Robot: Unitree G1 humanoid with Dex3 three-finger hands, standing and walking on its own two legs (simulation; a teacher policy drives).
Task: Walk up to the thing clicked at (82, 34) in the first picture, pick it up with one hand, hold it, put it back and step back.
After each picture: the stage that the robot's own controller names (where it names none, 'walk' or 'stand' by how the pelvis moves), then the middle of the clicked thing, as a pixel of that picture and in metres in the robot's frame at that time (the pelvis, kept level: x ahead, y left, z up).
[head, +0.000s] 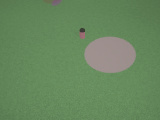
stand; (82, 33) +1.56 +0.03 -0.72
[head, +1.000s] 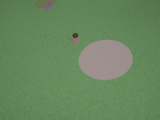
walk; (75, 38) +1.42 +0.22 -0.72
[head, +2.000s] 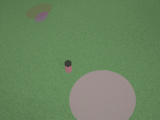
walk; (68, 66) +0.97 +0.21 -0.70
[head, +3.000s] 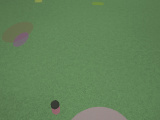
walk; (55, 107) +0.59 +0.21 -0.70
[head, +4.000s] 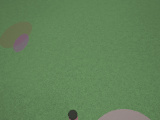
walk; (73, 116) +0.44 +0.11 -0.68
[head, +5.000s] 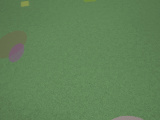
stand; out of the picture +0.40 +0.06 -0.69
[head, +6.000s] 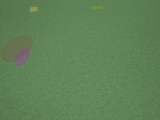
stand; out of the picture +0.37 +0.07 -0.71
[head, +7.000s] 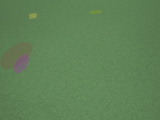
stand; out of the picture +0.35 +0.11 -0.72
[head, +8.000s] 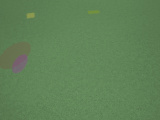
stand; out of the picture +0.35 +0.09 -0.73
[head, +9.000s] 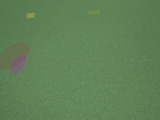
stand; out of the picture +0.34 +0.10 -0.73
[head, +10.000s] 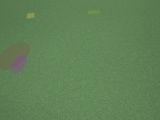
stand; out of the picture +0.34 +0.11 -0.73
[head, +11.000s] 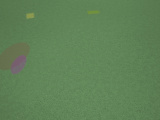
go down; out of the picture +0.33 +0.11 -0.73
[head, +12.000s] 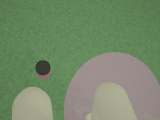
go down; (43, 70) +0.43 +0.13 -0.35
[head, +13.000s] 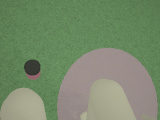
approach; (33, 70) +0.43 +0.15 -0.32
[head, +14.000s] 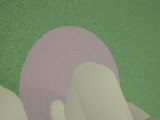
close in; out of the picture +0.42 +0.20 -0.23
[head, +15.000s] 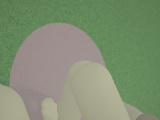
close; out of the picture +0.42 +0.21 -0.24
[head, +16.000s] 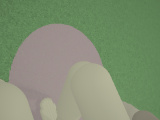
close; out of the picture +0.40 +0.20 -0.24
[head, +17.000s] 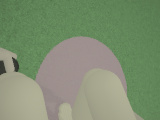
lift; (5, 71) +0.35 +0.20 -0.20
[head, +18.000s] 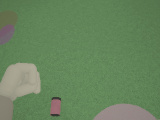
lift; (55, 106) +0.47 +0.18 -0.60
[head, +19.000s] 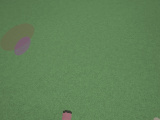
stand; (66, 119) +0.43 +0.15 -0.68
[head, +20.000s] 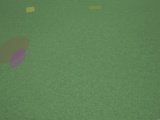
stand; out of the picture +0.42 +0.12 -0.68
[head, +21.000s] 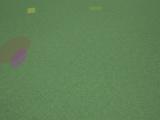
stand; out of the picture +0.43 +0.10 -0.68
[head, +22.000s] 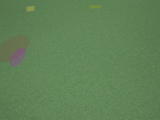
hold; out of the picture +0.42 +0.07 -0.68
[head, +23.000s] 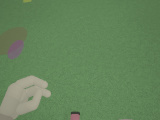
hold; out of the picture +0.44 +0.07 -0.67
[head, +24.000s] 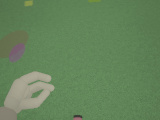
hold; out of the picture +0.43 +0.06 -0.69
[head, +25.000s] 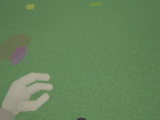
hold; out of the picture +0.43 +0.03 -0.70
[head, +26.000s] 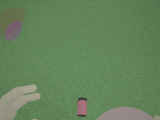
go down; (82, 107) +0.45 +0.01 -0.63
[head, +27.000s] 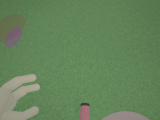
hold; (84, 112) +0.44 -0.01 -0.64
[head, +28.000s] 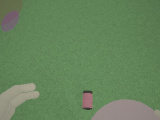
go down; (87, 100) +0.45 -0.02 -0.59
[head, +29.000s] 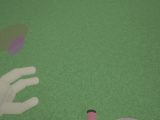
stand; (91, 119) +0.44 -0.05 -0.65
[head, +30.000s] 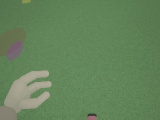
go down; out of the picture +0.43 -0.06 -0.70
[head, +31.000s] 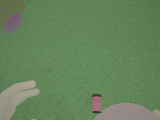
go down; (96, 103) +0.44 -0.09 -0.60
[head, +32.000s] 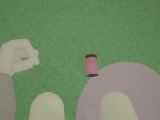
crouch; (91, 65) +0.51 -0.06 -0.41
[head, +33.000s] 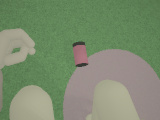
hold; (80, 54) +0.53 -0.04 -0.33
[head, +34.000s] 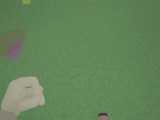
crouch; out of the picture +0.44 -0.15 -0.67
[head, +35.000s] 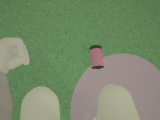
lower; (96, 57) +0.52 -0.11 -0.36
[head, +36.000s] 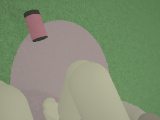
lower; (35, 26) +0.56 -0.03 -0.26
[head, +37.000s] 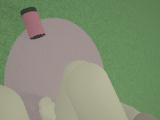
lower; (33, 23) +0.57 -0.03 -0.26
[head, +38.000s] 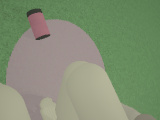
lower; (38, 24) +0.58 -0.05 -0.26
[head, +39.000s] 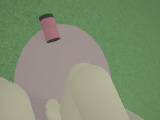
stand; (49, 28) +0.58 -0.07 -0.26
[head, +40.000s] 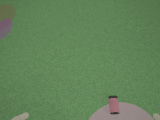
stand; (113, 104) +0.45 -0.25 -0.61
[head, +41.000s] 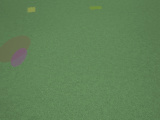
stand; out of the picture +0.41 -0.28 -0.68
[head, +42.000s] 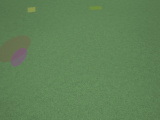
hold; out of the picture +0.41 -0.30 -0.68
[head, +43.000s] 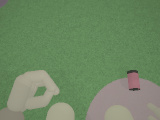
lower; (133, 80) +0.49 -0.28 -0.50
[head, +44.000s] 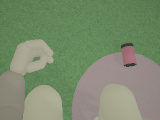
lower; (128, 55) +0.54 -0.27 -0.35
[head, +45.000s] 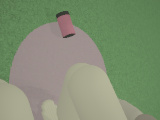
stand; (65, 24) +0.61 -0.18 -0.27
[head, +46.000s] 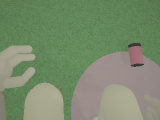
lower; (135, 55) +0.54 -0.29 -0.35
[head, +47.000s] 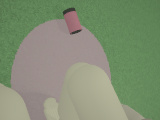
stand; (72, 21) +0.62 -0.22 -0.27
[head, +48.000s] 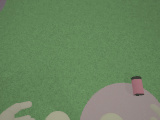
stand; (137, 86) +0.49 -0.37 -0.54
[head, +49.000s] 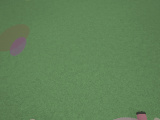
stand; out of the picture +0.43 -0.42 -0.67
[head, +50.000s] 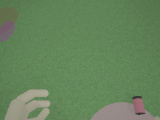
lower; (138, 105) +0.44 -0.41 -0.63
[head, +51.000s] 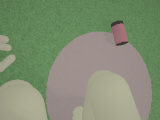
lower; (119, 33) +0.59 -0.31 -0.27
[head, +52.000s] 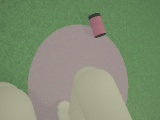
lower; (97, 25) +0.63 -0.29 -0.28
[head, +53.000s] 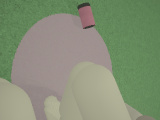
stand; (86, 16) +0.63 -0.27 -0.27
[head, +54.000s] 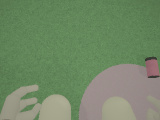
walk; (152, 67) +0.53 -0.40 -0.45
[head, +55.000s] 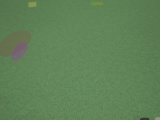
stand; out of the picture +0.42 -0.46 -0.68
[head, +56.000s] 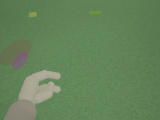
lower; out of the picture +0.42 -0.45 -0.70
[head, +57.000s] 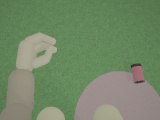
lower; (137, 73) +0.50 -0.41 -0.51
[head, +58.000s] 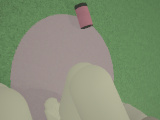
lower; (83, 16) +0.63 -0.27 -0.27
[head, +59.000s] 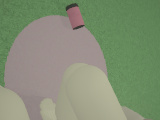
lower; (75, 16) +0.65 -0.25 -0.27
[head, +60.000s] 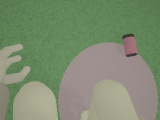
stand; (129, 45) +0.60 -0.32 -0.34
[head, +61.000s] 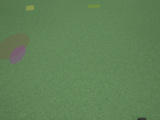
stand; out of the picture +0.43 -0.44 -0.67
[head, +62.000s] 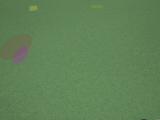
stand; out of the picture +0.42 -0.44 -0.68
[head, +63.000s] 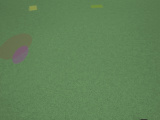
stand; out of the picture +0.42 -0.44 -0.68
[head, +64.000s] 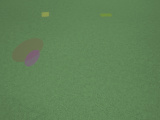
stand; out of the picture +0.45 -0.46 -0.74
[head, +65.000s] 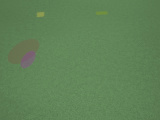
stand; out of the picture +0.44 -0.43 -0.75
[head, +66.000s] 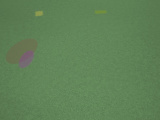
walk; out of the picture +0.42 -0.42 -0.75
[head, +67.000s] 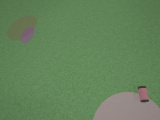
walk; (143, 94) +0.62 -0.42 -0.73
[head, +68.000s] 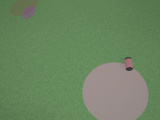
walk; (128, 63) +0.92 -0.43 -0.73
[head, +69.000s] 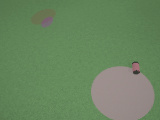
stand; (135, 67) +1.05 -0.47 -0.73
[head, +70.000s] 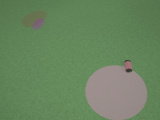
stand; (128, 66) +1.06 -0.44 -0.75
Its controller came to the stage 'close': yes
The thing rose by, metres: 0.23
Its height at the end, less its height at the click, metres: -0.02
